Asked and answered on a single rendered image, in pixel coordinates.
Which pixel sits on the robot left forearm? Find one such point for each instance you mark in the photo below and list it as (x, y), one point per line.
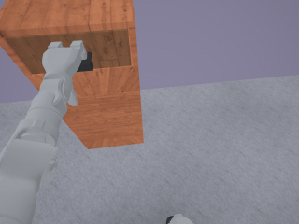
(45, 115)

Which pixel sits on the cabinet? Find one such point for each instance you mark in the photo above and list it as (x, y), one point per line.
(109, 112)

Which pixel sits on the drawer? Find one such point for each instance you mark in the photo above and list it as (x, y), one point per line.
(109, 48)

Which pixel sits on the handle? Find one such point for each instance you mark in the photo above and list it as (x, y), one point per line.
(86, 65)

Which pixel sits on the robot right shin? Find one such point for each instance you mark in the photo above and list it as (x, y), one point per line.
(177, 215)

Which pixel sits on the left robot upper arm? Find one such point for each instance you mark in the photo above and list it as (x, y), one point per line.
(26, 167)

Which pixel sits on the robot left hand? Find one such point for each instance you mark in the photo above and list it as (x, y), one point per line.
(65, 59)

